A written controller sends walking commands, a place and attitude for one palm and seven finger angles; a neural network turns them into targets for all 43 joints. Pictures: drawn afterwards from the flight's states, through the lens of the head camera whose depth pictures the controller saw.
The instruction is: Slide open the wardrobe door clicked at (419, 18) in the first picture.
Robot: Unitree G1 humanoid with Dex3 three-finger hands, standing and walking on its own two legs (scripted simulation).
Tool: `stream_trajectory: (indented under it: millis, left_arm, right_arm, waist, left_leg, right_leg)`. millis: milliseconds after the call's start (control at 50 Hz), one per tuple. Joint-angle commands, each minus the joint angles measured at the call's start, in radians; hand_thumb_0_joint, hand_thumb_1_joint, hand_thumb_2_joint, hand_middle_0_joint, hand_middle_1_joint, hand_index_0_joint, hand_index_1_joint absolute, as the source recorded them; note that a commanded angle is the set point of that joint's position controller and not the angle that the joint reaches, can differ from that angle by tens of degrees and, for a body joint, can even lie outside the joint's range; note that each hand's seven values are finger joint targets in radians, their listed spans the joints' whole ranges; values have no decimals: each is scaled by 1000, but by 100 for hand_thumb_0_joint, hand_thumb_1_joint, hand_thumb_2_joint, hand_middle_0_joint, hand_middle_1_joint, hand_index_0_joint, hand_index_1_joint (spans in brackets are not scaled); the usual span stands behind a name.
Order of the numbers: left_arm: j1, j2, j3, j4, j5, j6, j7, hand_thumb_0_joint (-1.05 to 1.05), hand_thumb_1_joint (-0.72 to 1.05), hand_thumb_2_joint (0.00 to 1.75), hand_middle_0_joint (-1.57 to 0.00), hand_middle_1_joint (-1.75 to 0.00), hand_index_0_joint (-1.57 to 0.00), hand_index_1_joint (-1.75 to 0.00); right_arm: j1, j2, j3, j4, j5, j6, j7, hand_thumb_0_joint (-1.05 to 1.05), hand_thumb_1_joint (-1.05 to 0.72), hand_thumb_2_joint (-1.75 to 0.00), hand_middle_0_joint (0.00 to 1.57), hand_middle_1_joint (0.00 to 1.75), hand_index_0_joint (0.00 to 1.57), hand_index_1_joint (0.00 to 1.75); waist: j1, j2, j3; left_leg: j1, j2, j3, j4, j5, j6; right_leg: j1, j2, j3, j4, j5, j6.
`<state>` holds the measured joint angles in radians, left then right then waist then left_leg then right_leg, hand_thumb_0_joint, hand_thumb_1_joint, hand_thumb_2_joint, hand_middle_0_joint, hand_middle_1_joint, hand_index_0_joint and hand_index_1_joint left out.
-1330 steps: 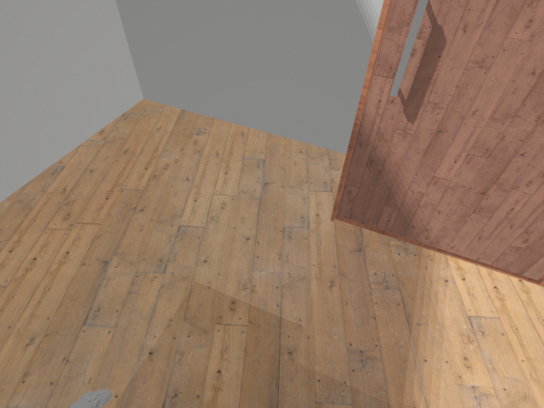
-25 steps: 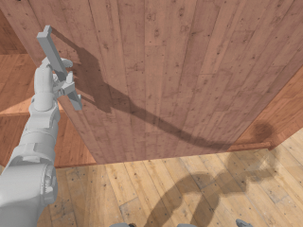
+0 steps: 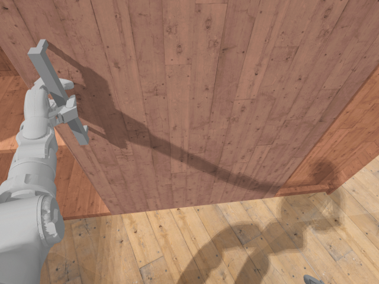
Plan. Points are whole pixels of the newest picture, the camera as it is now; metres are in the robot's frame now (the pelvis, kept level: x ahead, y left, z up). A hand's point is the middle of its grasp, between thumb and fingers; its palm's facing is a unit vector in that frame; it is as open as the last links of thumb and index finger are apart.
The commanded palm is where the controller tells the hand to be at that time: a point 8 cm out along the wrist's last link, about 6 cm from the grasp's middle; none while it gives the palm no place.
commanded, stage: loosen the grip on the handle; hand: left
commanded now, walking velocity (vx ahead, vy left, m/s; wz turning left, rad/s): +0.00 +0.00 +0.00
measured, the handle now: (66, 99) +0.49 +0.30 +0.10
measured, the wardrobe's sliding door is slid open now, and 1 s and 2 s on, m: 0.49 0.49 0.49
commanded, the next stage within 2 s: slip the hand off the handle in 0.52 s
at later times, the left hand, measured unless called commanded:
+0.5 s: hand (64, 113) +0.44 +0.29 +0.10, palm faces +0.35 -0.91 -0.21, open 13.7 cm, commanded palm +0.40 +0.32 +0.11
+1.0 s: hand (30, 119) +0.42 +0.35 +0.10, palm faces +0.38 -0.90 -0.23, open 14.5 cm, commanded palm +0.39 +0.38 +0.11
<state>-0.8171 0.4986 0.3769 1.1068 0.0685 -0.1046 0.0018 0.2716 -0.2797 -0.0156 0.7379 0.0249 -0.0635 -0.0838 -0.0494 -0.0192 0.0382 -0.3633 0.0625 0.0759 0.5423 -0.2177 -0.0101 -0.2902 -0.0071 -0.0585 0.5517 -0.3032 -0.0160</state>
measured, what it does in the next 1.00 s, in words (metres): stands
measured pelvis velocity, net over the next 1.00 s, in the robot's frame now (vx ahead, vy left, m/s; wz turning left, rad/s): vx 0.01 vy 0.02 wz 0.02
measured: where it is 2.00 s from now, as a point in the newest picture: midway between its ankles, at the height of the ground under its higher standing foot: outside the picture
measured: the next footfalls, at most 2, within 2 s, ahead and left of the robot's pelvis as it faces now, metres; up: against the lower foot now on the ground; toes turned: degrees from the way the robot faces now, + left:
none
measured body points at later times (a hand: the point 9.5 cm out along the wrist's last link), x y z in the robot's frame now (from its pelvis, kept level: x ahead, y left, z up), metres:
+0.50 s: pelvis +0.00 +0.02 -0.01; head +0.05 +0.03 +0.44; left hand +0.42 +0.34 +0.11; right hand +0.06 -0.25 -0.11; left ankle +0.04 +0.13 -0.73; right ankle -0.01 -0.11 -0.73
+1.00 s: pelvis +0.01 +0.02 -0.01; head +0.05 +0.04 +0.44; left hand +0.40 +0.40 +0.11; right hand +0.08 -0.25 -0.11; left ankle +0.04 +0.13 -0.73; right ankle -0.01 -0.11 -0.73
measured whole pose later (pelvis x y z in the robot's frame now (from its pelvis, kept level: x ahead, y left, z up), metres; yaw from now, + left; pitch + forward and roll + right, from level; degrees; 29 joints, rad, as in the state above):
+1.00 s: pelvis +0.01 +0.02 -0.01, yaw +1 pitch +8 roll -2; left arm -0.66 0.59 0.42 0.93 0.03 -0.09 -0.07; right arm 0.35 -0.27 0.00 0.69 0.03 -0.06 -0.09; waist -0.05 -0.01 -0.05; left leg -0.52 0.05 0.06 0.66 -0.28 0.02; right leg -0.41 -0.02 -0.07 0.61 -0.34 0.01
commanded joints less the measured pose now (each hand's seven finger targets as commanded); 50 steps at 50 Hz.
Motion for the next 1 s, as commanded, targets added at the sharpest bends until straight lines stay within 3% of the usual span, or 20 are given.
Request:
stream_trajectory:
  millis: [0,20,40,80,160,220,260,320,360,460,540,560,580,600,620,680,720,880,920,980]
  left_arm:
    - [-349,301,115,-220,-20,-26,-15,0,42,67,-45,-140,-45,-140]
    - [-336,339,106,-256,14,-43,-4,0,30,61,-45,-140,-45,-140]
    - [-277,311,77,-271,32,-53,13,0,17,55,-45,-140,-45,-140]
    - [-265,244,10,-308,47,-69,31,0,-7,43,-45,-140,-45,-140]
    - [-285,285,59,-323,-33,-56,39,0,-55,20,-42,-137,-42,-137]
    - [-315,252,15,-326,-38,-36,37,0,-55,20,-38,-132,-38,-132]
    - [-332,268,7,-330,-19,-21,46,0,-55,20,-36,-128,-36,-128]
    - [-342,318,45,-383,-3,-25,67,0,-55,20,-32,-123,-32,-123]
    - [-343,274,29,-433,-16,-38,73,0,-55,20,-29,-120,-29,-120]
    - [-362,207,-18,-428,-41,-43,59,0,-55,20,-25,-115,-25,-115]
    - [-331,188,-21,-466,-37,-26,65,0,-55,20,-25,-115,-25,-115]
    - [-349,162,-47,-484,-38,-22,67,0,-55,20,-25,-115,-25,-115]
    - [-336,173,-31,-479,-41,-18,72,0,-55,20,-25,-115,-25,-115]
    - [-223,304,91,-340,-26,-9,74,0,-55,20,-25,-115,-25,-115]
    - [-226,261,44,-376,-31,-10,62,0,-55,20,-25,-115,-25,-115]
    - [-255,340,93,-397,-20,-19,48,0,-55,20,-25,-115,-25,-115]
    - [-242,334,86,-410,-21,-22,33,0,-55,20,-25,-115,-25,-115]
    - [-278,365,74,-393,-44,-56,-51,0,-55,20,-25,-115,-25,-115]
    - [-283,364,61,-415,-51,-62,-78,0,-55,20,-25,-115,-25,-115]
    - [-280,352,50,-379,-75,-60,-106,0,-55,20,-25,-115,-25,-115]
  right_arm:
    - [76,-178,-75,-77,-23,-68,14,0,-90,-90,20,30,20,30]
    - [64,-173,-79,-83,-31,-68,20,0,-90,-90,20,30,20,30]
    - [62,-155,-71,-102,-27,-61,27,0,-90,-90,20,30,20,30]
    - [46,-152,-68,-133,-26,-55,33,0,-90,-90,20,30,20,30]
    - [25,-162,-57,-154,1,-49,16,0,-90,-90,20,30,20,30]
    - [27,-155,-48,-154,8,-56,6,0,-90,-90,20,30,20,30]
    - [38,-157,-44,-144,7,-57,4,0,-90,-90,20,30,20,30]
    - [65,-159,-48,-137,-3,-57,1,0,-90,-90,20,30,20,30]
    - [72,-151,-49,-136,-6,-58,0,0,-90,-90,20,30,20,30]
    - [97,-150,-49,-107,-6,-63,-1,0,-90,-90,20,30,20,30]
    - [107,-144,-52,-103,-5,-64,4,0,-90,-90,20,30,20,30]
    - [103,-143,-49,-104,-5,-63,6,0,-90,-90,20,30,20,30]
    - [106,-143,-48,-102,-7,-63,6,0,-90,-90,20,30,20,30]
    - [129,-159,-50,-86,-11,-53,2,0,-90,-90,20,30,20,30]
    - [113,-153,-39,-111,-8,-45,4,0,-90,-90,20,30,20,30]
    - [104,-152,-36,-125,-7,-35,-1,0,-90,-90,20,30,20,30]
    - [102,-145,-35,-139,-6,-30,-1,0,-90,-90,20,30,20,30]
    - [125,-156,-36,-140,-2,-27,-15,0,-90,-90,20,30,20,30]
    - [128,-158,-38,-137,2,-24,-15,0,-90,-90,20,30,20,30]
    - [141,-161,-36,-129,5,-25,-23,0,-90,-90,20,30,20,30]
  waist:
    - [24,117,-501]
    - [21,204,-464]
    - [23,194,-412]
    - [-1,65,-345]
    - [5,-5,-344]
    - [1,52,-350]
    - [-5,66,-332]
    - [0,71,-395]
    - [-4,98,-432]
    - [-27,101,-412]
    - [-11,136,-434]
    - [-23,136,-424]
    - [-13,116,-412]
    - [3,36,-362]
    - [0,42,-353]
    - [11,57,-373]
    - [16,77,-399]
    - [-16,98,-402]
    - [-12,158,-432]
    - [-26,126,-388]
  left_leg:
    - [269,-35,-10,10,508,48]
    - [265,-35,-4,11,447,47]
    - [232,-37,-2,8,374,54]
    - [155,-34,-4,6,252,67]
    - [104,-44,-10,-30,39,67]
    - [115,-48,-11,-32,8,68]
    - [113,-47,-18,-28,13,69]
    - [139,-42,-31,-14,71,69]
    - [178,-40,-34,-1,131,66]
    - [207,-31,-64,12,172,59]
    - [257,-24,-93,20,242,49]
    - [263,-23,-96,21,245,48]
    - [248,-23,-100,23,253,49]
    - [177,-25,-95,22,235,52]
    - [146,-34,-78,20,214,54]
    - [133,-37,-72,28,211,58]
    - [142,-40,-69,33,221,56]
    - [154,-38,-76,60,199,62]
    - [188,-37,-82,61,214,56]
    - [166,-37,-94,64,181,59]
  right_leg:
    - [26,-4,14,-26,534,6]
    - [-8,-7,20,-39,450,-4]
    - [-39,2,16,-44,381,-10]
    - [-62,1,3,-53,300,-8]
    - [-66,3,31,-86,94,5]
    - [-87,5,36,-88,56,7]
    - [-107,6,30,-85,59,6]
    - [-90,13,23,-66,104,2]
    - [-88,20,18,-52,153,-2]
    - [-133,27,8,-41,177,0]
    - [-158,30,-5,-26,193,-6]
    - [-169,30,-6,-25,194,-4]
    - [-155,30,-7,-27,200,-6]
    - [-141,29,-5,-23,200,-5]
    - [-128,25,-2,-20,208,1]
    - [-103,21,5,-12,219,-2]
    - [-102,22,6,-6,226,-2]
    - [-142,29,11,-9,206,0]
    - [-157,31,11,-8,204,-3]
    - [-182,34,4,-18,173,-3]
